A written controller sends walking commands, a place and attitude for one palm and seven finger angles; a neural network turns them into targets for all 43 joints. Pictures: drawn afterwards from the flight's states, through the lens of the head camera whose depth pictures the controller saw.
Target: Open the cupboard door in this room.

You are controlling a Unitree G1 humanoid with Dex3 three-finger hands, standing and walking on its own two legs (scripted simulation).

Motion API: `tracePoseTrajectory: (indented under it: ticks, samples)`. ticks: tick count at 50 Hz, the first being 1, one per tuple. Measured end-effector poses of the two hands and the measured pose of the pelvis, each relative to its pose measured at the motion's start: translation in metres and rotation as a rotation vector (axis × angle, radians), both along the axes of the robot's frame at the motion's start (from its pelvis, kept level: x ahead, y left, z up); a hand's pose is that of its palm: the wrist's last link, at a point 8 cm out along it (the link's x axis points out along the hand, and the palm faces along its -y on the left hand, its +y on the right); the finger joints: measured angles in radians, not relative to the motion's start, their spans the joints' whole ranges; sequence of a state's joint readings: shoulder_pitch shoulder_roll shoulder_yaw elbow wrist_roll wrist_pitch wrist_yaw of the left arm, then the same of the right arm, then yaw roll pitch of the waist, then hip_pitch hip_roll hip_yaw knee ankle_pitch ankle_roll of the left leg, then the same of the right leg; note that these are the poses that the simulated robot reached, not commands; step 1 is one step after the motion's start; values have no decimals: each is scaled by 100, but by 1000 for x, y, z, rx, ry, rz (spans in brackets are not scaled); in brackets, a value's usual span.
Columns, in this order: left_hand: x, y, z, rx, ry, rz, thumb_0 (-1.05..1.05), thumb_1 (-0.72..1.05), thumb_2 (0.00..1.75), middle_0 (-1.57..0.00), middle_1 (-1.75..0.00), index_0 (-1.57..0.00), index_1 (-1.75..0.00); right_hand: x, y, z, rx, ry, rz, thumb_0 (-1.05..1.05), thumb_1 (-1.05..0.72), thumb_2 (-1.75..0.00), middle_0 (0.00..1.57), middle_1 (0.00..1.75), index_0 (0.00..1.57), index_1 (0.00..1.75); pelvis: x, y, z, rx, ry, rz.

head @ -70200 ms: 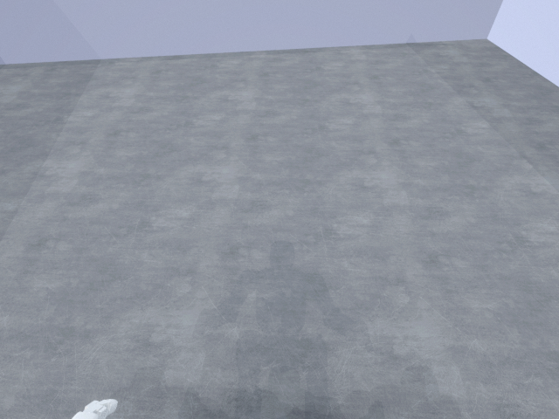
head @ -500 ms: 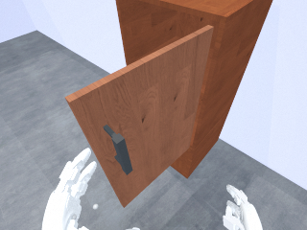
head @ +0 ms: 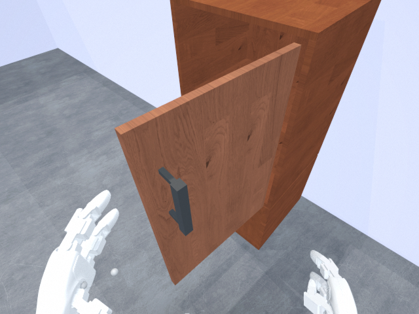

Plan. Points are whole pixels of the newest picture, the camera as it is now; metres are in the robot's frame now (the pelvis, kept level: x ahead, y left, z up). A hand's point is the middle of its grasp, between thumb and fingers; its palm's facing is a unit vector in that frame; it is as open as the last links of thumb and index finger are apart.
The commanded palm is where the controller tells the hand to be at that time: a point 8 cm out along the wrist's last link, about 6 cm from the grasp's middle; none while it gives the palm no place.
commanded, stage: draw the hand back to the body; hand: left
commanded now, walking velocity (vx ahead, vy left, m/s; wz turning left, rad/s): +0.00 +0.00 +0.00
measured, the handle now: (176, 202) +0.29 +0.09 +0.10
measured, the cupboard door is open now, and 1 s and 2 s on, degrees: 85 85 85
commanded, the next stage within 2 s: step back with the hand held close in 1.32 s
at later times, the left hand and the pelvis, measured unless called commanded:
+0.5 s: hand (62, 239) +0.18 +0.22 +0.16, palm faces +0.26 -0.91 -0.33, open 14.3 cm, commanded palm +0.14 +0.27 +0.18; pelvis +0.02 +0.02 +0.04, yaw +0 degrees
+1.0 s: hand (16, 185) +0.22 +0.27 +0.22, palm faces +0.46 -0.79 -0.40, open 8.5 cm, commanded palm +0.17 +0.30 +0.23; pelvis +0.03 +0.01 +0.06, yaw -1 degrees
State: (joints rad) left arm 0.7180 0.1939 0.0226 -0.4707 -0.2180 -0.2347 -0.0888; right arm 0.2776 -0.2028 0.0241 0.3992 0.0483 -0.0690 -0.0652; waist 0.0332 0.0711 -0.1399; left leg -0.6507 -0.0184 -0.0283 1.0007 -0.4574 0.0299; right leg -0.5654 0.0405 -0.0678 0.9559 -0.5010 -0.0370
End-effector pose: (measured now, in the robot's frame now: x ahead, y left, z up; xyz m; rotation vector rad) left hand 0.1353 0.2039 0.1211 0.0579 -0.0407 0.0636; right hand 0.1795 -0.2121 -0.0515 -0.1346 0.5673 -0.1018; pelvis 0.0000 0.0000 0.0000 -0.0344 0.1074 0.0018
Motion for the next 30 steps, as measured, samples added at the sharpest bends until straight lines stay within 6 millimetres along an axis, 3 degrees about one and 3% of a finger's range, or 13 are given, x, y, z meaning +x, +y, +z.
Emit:
tracePoseTrajectory:
  ticks: [14,19,30]
  samples:
    - [10,28,29,58,0,5,-1,-45,32,-15,-30,-16,-30,2,10,18,-32,-26,19,1,-90,-90,20,30,20,30,6,12,16,-7,-45,3]
    - [11,45,43,215,36,126,-1,-34,37,-16,-30,-16,-30,6,15,26,-47,-4,12,1,-90,-90,20,30,20,30,11,14,27,-4,-71,-2]
    - [20,72,68,319,34,260,-1,1,52,-17,-30,-18,-30,18,25,32,-53,41,53,1,-90,-90,20,30,20,30,23,20,46,9,-124,-2]
